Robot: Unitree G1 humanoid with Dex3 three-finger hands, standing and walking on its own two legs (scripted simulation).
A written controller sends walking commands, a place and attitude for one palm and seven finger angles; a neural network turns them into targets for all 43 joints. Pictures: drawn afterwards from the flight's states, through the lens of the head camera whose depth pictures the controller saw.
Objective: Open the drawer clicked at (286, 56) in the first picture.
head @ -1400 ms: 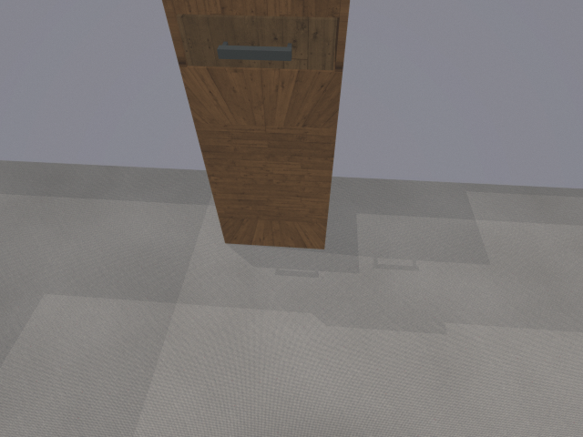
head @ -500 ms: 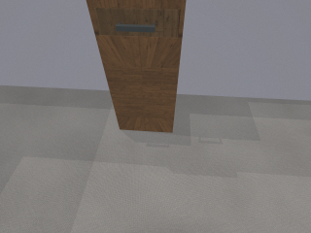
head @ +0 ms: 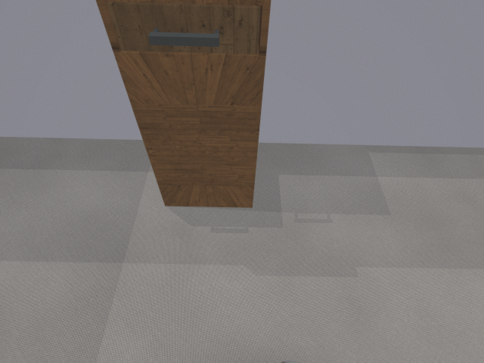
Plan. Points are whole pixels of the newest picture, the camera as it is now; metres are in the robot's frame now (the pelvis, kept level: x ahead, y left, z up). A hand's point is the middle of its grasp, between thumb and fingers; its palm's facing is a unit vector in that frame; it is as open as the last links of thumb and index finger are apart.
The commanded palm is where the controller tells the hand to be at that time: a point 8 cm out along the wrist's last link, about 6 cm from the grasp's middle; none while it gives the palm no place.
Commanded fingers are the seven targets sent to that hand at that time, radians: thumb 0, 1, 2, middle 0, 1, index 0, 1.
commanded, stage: take the last steps up to it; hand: left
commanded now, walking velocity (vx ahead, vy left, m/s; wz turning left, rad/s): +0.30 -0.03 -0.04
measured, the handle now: (185, 35) +0.86 +0.16 +0.10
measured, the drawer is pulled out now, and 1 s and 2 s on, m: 0.00 0.00 0.00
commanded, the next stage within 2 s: come to a stop and stand still in 0.66 s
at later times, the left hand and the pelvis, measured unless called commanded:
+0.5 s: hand out of the picture +0.15 +0.12 -0.18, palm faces +0.10 -0.99 -0.12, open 7.3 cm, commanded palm none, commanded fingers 0.00 0.90 0.90 -0.20 -0.30 -0.20 -0.30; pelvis +0.18 -0.04 +0.00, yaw +1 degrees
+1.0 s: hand (197, 247) +0.38 +0.11 -0.17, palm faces +0.06 -0.97 -0.24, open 7.3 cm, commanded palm none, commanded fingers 0.00 0.90 0.90 -0.20 -0.30 -0.20 -0.30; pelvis +0.34 -0.08 +0.00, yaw +2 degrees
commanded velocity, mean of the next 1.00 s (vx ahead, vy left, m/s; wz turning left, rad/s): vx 0.09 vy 0.03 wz -0.02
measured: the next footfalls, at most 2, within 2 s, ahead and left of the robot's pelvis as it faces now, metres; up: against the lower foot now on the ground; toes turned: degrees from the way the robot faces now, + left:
right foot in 0.14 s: +0.14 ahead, -0.14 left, +0.00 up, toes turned -6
left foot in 0.50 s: +0.28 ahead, +0.09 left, +0.00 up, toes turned +9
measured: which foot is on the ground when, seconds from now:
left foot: down 0.00-0.16, up 0.18-0.48, down 0.50-0.78, up 0.80-1.00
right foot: up 0.00-0.12, down 0.14-0.52, up 0.54-0.76, down 0.78-1.00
